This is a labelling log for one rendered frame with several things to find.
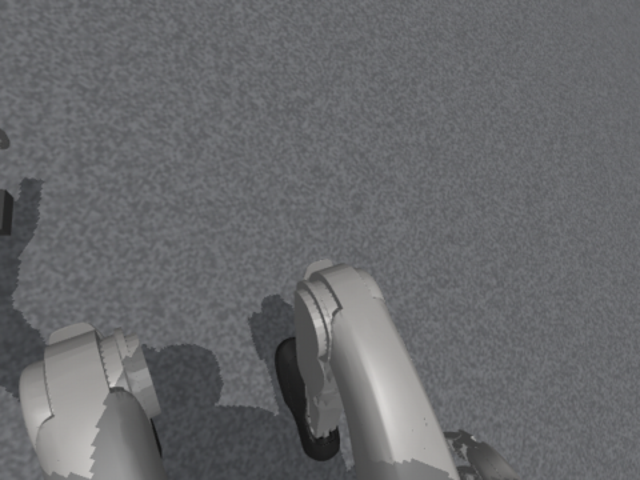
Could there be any right robot hand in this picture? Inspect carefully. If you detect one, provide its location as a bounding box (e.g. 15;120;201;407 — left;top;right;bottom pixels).
443;429;521;480

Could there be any right robot foot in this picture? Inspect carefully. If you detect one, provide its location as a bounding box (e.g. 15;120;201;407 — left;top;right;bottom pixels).
275;337;340;461

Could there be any small box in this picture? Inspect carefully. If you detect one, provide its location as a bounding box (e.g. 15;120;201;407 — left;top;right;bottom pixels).
0;189;14;236

